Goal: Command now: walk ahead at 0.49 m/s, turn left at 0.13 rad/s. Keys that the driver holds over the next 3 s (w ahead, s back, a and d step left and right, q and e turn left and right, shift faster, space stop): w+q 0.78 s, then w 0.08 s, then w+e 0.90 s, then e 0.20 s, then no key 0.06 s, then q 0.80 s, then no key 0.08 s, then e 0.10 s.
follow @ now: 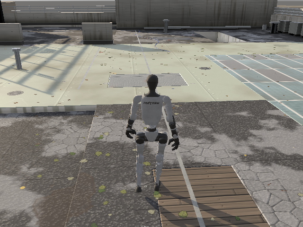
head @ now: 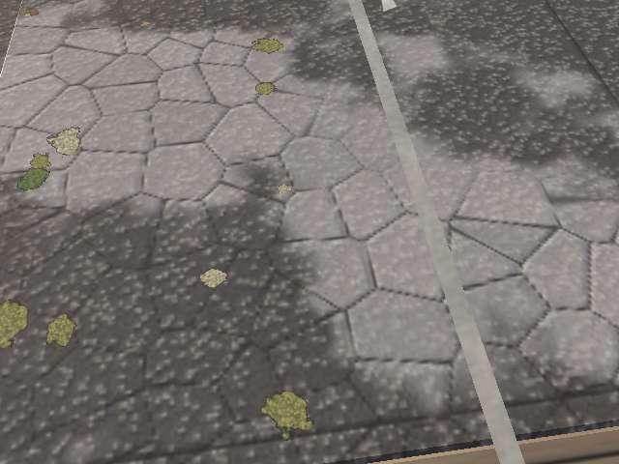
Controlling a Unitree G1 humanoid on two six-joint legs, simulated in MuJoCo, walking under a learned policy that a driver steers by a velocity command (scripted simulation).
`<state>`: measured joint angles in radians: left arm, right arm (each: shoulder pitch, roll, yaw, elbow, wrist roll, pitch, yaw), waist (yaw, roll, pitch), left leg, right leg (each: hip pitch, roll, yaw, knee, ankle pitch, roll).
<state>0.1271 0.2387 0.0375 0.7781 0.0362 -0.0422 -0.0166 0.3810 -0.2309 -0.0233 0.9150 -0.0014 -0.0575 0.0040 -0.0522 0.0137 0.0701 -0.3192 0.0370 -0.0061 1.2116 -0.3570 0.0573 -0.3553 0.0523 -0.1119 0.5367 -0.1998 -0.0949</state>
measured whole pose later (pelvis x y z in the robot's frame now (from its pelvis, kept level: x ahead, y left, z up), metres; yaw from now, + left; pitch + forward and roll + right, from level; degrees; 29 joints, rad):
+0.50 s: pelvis +0.27 +0.05 -0.01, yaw +15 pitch +0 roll +0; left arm 0.37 0.23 0.03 0.93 0.02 -0.05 0.02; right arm 0.11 -0.25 -0.05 0.80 -0.03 -0.03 0.03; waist 0.02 0.00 0.06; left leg -0.43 -0.09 0.11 0.63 -0.22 0.17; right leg -0.15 -0.04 -0.15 1.07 -0.46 -0.02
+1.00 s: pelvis +0.56 +0.10 -0.01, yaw +29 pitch +1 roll +0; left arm 0.09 0.26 0.02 0.74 0.04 -0.07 -0.01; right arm 0.41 -0.30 -0.07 0.89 -0.02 -0.06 0.00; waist -0.05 0.01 0.05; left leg -0.08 -0.12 -0.13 0.80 -0.45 0.08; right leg -0.46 0.03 -0.04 0.58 -0.13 -0.06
